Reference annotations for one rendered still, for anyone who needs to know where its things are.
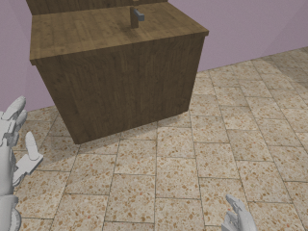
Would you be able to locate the counter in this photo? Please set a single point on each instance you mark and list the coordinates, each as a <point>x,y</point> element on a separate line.
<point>106,71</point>

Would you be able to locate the tap lever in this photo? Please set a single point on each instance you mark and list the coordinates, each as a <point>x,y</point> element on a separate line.
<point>139,15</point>

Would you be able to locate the left robot forearm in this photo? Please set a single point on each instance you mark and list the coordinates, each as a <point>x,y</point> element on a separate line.
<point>10,218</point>

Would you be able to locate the robot left hand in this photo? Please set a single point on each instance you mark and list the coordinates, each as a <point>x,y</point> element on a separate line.
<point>10,123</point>

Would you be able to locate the robot right hand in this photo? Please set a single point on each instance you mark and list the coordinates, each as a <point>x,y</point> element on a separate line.
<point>242,221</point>

